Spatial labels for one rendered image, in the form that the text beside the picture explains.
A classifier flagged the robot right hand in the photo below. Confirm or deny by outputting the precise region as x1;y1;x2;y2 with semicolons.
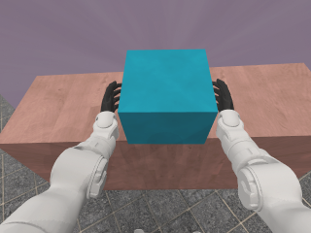
212;79;234;112

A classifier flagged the right robot upper arm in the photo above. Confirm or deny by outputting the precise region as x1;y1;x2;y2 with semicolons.
237;162;311;233

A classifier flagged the robot left forearm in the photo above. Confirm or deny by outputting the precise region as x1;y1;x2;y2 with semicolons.
50;111;120;185

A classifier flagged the left robot upper arm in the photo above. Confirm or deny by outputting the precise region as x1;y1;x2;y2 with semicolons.
0;148;108;233

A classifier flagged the robot left hand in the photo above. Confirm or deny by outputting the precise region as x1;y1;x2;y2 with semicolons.
100;81;122;113

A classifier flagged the robot right forearm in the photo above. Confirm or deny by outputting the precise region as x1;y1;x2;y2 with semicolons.
216;109;302;200

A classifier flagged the carton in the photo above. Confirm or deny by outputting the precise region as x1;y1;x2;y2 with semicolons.
118;49;219;145

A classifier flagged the pedestal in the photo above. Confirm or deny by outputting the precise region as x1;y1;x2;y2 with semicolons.
0;62;311;190

